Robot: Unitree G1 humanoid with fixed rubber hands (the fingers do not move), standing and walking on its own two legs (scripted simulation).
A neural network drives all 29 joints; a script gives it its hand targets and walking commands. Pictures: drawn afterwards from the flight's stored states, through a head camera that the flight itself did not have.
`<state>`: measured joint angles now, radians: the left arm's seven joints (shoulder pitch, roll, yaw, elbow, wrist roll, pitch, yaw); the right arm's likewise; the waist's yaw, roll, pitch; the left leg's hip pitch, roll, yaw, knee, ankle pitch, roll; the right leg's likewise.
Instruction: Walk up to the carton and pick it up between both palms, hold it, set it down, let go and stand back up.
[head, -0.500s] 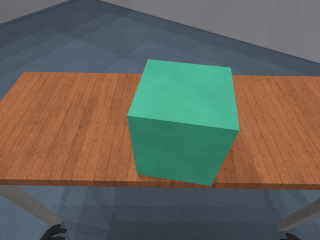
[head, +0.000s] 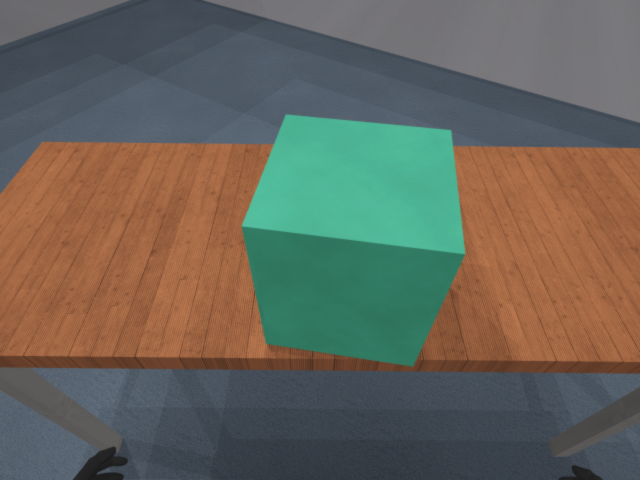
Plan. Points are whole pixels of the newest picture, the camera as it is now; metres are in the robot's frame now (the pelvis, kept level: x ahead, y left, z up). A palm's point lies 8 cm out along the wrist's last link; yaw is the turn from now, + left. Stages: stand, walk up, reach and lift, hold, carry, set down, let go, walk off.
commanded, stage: walk up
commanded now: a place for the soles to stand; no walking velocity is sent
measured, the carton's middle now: (351, 244) +0.41 -0.02 +0.07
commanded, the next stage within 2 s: reach and lift in 1.00 s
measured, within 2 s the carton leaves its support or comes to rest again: neither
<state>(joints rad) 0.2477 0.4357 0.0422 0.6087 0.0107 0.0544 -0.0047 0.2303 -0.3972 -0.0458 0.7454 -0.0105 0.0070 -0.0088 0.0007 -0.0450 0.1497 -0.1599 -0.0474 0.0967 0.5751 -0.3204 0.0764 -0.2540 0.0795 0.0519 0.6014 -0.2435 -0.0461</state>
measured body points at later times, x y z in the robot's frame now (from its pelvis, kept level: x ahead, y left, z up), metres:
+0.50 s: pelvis +0.00 -0.01 +0.00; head +0.02 -0.01 +0.45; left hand +0.14 +0.29 -0.09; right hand +0.11 -0.33 -0.09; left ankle +0.00 +0.08 -0.73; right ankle +0.05 -0.09 -0.73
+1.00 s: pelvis +0.01 -0.02 +0.00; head +0.02 -0.01 +0.45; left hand +0.15 +0.28 -0.08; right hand +0.12 -0.34 -0.09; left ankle +0.00 +0.08 -0.73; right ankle +0.05 -0.09 -0.73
